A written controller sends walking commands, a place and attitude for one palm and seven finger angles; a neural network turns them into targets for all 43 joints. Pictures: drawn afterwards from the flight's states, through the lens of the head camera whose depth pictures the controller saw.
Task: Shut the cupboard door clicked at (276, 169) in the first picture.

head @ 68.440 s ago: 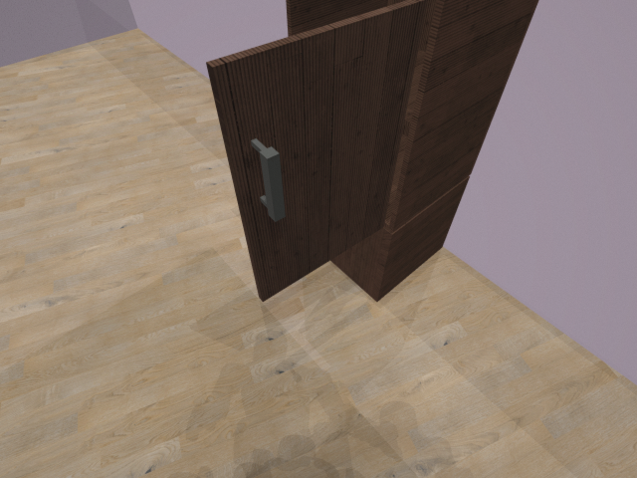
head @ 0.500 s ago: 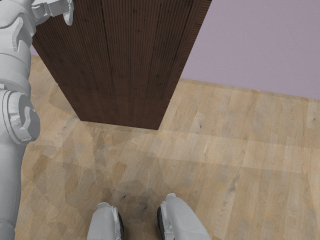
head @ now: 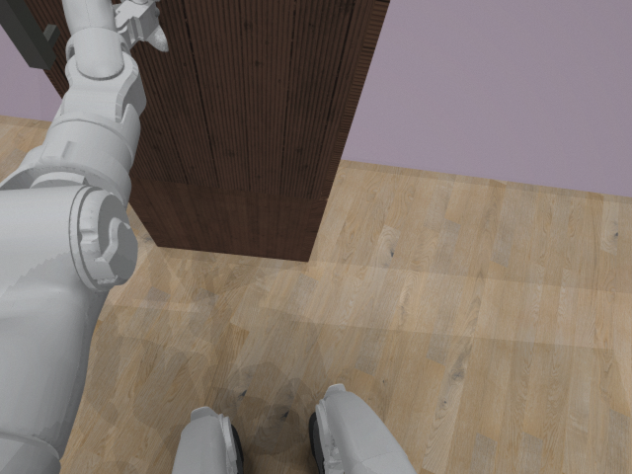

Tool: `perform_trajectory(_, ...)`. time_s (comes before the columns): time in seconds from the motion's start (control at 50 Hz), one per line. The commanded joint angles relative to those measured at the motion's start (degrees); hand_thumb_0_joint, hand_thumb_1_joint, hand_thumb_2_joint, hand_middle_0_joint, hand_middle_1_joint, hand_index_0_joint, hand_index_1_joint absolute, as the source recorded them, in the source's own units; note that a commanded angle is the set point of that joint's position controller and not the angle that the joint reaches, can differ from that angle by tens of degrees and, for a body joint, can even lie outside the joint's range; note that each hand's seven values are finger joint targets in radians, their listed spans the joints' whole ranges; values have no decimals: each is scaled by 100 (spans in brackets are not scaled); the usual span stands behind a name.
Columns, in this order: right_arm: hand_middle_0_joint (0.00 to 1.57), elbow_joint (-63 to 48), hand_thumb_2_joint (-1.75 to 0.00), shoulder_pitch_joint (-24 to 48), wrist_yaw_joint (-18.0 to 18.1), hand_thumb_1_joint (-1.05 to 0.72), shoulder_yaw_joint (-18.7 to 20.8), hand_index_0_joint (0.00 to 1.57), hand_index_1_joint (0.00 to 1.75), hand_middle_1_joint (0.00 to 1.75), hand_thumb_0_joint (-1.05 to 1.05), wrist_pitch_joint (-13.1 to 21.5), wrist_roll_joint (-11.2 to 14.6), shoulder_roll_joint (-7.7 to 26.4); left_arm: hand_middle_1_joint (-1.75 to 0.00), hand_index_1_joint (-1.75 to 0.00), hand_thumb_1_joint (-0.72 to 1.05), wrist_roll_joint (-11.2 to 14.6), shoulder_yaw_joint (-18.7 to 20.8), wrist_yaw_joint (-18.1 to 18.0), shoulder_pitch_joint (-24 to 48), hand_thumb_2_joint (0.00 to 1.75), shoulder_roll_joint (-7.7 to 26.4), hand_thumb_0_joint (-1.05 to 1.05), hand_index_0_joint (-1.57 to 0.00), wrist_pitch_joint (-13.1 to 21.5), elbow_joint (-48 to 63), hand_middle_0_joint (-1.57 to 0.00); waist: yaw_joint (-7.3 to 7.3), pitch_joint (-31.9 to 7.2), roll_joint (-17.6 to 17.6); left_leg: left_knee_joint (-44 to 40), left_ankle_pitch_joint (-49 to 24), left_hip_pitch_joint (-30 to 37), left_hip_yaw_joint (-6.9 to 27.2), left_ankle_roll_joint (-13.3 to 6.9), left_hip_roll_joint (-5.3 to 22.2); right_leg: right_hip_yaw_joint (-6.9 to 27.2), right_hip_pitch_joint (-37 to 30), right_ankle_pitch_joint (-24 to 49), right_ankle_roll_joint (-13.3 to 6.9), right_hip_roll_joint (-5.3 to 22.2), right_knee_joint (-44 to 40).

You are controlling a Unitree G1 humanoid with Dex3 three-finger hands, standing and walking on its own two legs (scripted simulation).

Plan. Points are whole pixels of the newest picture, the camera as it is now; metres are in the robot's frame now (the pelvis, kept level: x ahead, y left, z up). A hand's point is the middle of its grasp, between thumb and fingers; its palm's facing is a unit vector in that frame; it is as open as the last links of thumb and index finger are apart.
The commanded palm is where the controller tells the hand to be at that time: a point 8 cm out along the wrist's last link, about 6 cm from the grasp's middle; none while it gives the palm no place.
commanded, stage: pull the fist back off the door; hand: left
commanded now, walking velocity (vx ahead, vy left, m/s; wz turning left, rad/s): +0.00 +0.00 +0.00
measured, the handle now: out of the picture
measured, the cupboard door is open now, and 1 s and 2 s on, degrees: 0 0 0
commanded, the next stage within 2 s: draw the hand back to the body in 0.48 s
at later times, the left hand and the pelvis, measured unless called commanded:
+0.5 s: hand (153, 52) +0.55 +0.07 +0.14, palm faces +0.08 -1.00 -0.05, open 3.1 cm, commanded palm +0.52 +0.11 +0.14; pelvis +0.05 -0.02 +0.04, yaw +0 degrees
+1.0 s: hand (67, 116) +0.45 +0.13 +0.18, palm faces +0.09 -1.00 -0.02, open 3.1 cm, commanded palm +0.40 +0.17 +0.18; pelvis +0.05 -0.02 +0.07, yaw +0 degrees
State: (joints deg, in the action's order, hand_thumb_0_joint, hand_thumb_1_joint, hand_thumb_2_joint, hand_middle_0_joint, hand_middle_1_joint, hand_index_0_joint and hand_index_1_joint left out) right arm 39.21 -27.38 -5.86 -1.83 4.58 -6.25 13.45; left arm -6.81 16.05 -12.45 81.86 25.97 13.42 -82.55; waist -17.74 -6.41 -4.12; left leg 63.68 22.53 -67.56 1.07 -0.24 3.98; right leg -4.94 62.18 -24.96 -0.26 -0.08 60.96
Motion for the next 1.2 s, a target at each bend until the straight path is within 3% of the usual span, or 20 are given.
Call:
perform_trajectory(0.0,20,-216,-90,-1266,138,-90,388,20,30,30,0,-7,123,1234,-150,-150,90,317,118,373,2854,90,629,0,-130,377,1227,-130,-169,-2779,-480,-970,-270,2812,317,-152,-276,219,-1047,555,-36,-277,-1300)
perform_trajectory(0.16,20,-301,-90,-1260,106,-90,515,20,30,30,0,-111,167,1140,-150,-150,90,516,251,325,1279,90,273,0,-130,943,1937,-130,321,-2876,-91,-1175,-1198,3217,81,-131,-287,230,-1878,1432,-17,-302,-1443)
perform_trajectory(0.28,20,-408,-90,-1076,128,-90,617,20,30,30,0,-255,225,1054,-150,-150,90,544,401,199,756,90,295,0,-130,1246,2843,-130,610,-3003,-75,-1314,-1715,3506,-129,-124,-361,324,-2629,2324,-2,-290,-1505)
perform_trajectory(0.34,20,-496,-90,-948,145,-90,667,20,30,30,0,-264,255,977,-150,-150,90,637,246,268,317,90,21,0,-130,1498,3595,-130,777,-3337,-107,-1327,-2325,3944,-194,-112,-392,333,-3052,3081,-21,-298,-1449)
perform_trajectory(0.38,20,-503,-90,-831,145,-90,691,20,30,30,0,-282,303,945,-150,-150,90,682,84,372,-307,90,-227,0,-130,1501,3722,-130,846,-3249,-86,-1344,-2599,4096,-253,-104,-399,335,-3182,3481,-11,-294,-1475)
perform_trajectory(0.46,20,-408,-90,-702,189,-90,710,20,30,30,0,-370,405,919,-150,-150,90,753,-510,575,-359,90,-870,0,-130,1217,3430,-130,619,-2468,317,-1468,-2407,4092,-267,-126,-385,319,-2953,3457,51,-281,-1669)
perform_trajectory(0.5,20,-399,-90,-627,228,-90,714,20,30,30,0,-424,443,936,-150,-150,90,879,-452,615,-470,90,-878,0,-130,1066,3189,-130,652,-2219,581,-1565,-2214,3971,-268,-129,-409,331,-3046,3409,66,-271,-1766)
perform_trajectory(0.58,20,-340,-90,-390,296,-90,660,20,30,30,0,-419,451,867,-150,-150,90,1030,-642,631,-108,90,-1141,0,-130,1096,3084,-130,593,-2013,499,-1573,-2110,4062,-219,-114,-431,339,-2874,3239,52,-238,-1771)
perform_trajectory(0.64,20,-554,-90,-237,317,-90,648,20,30,30,0,-416,450,901,-150,-150,90,1023,16,617,-896,90,-395,0,-130,1370,3677,-130,1109,-2723,174,-1625,-2487,4342,-254,-107,-470,388,-3467,3547,-18,-210,-1627)
perform_trajectory(0.7,20,-772,-90,-8,306,-90,614,20,30,30,0,-405,503,809,-150,-150,90,939,23,724,-1790,90,-335,0,-130,1448,4280,-130,1371,-3059,153,-1692,-2772,4454,-334,-108,-470,412,-3886,3960,-17,-176,-1579)
perform_trajectory(0.76,20,-969,-90,191,345,-90,597,20,30,30,0,-468,623,802,-150,-150,90,995,-125,895,-2606,90,-437,0,-130,1127,4522,-130,1441,-2513,560,-1984,-2424,4283,-416,-126,-443,385,-4136,3863,13,-185,-1826)
perform_trajectory(0.82,20,-1097,-90,464,467,-90,595,20,30,30,0,-494,741,832,-150,-150,90,1338,-219,1093,-2769,90,-537,0,-130,701,5026,-130,1404,-2005,1033,-2241,-1898,4258,-469,-170,-455,433,-4410,3631,82,-189,-2210)
perform_trajectory(0.86,20,-1157,-90,678,556,-90,552,20,30,30,0,-440,821,809,-150,-150,90,1544,-274,1210,-2806,90,-584,0,-130,627,5693,-130,1442,-2000,758,-2375,-1885,4566,-473,-177,-458,420,-4453,3463,68,-176,-2350)
perform_trajectory(0.9,20,-1099,-90,807,628,-90,527,20,30,30,0,-351,852,782,-150,-150,90,1626,-493,1338,-2752,90,-698,0,-130,599,6081,-130,1357,-1750,753,-2462,-1706,4755,-427,-194,-424,403,-4315,3124,74,-188,-2501)
perform_trajectory(0.94,20,-1119,-90,953,686,-90,490,20,30,30,0,-261,863,757,-150,-150,90,1624,-653,1433,-3112,90,-751,0,-130,586,6422,-130,1420,-1529,327,-2551,-1601,4936,-405,-199,-417,389,-4244,2781,31,-184,-2582)
perform_trajectory(1.04,20,-1190,-90,1346,733,-90,403,20,30,30,0,-117,928,758,-141,-141,90,1760,-583,1655,-4444,90,-668,0,-122,210,6701,-122,1703,-1165,234,-2865,-1224,5031,-346,-161,-430,324,-4299,2061,-15,-145,-2798)
perform_trajectory(1.08,20,-1249,-90,1581,763,-90,338,20,30,30,0,-94,969,750,-135,-135,90,1863,-482,1725,-4721,90,-565,0,-116,-57,6811,-116,1770,-837,440,-3033,-968,4937,-325,-152,-428,335,-4314,1702,-5,-101,-2954)
perform_trajectory(1.1,20,-1368,-90,1741,855,-90,358,20,30,30,0,-223,953,602,-132,-132,90,1331,-741,1395,-4903,90,-235,0,-113,10,7502,-113,1703,-798,769,-3287,-1011,5201,-386,-180,-444,584,-4470,1605,35,29,-3320)
perform_trajectory(1.14,20,-1445,-90,1945,969,-90,320,20,30,30,0,-288,946,609,-126,-126,90,1330,-584,1158,-5560,90,-213,0,-108,-101,7786,-108,1785,-551,935,-3448,-1018,5262,-339,-198,-421,539,-4615,1419,34,52,-3501)
perform_trajectory(1.18,20,-1445,-90,2105,1021,-90,259,20,30,30,0,-325,938,570,-120,-120,90,1245,-592,1042,-5787,90,-191,0,-102,-211,8235,-102,1800,-450,640,-3627,-1063,5548,-347,-199,-387,472,-4720,1431,9,37,-3587)
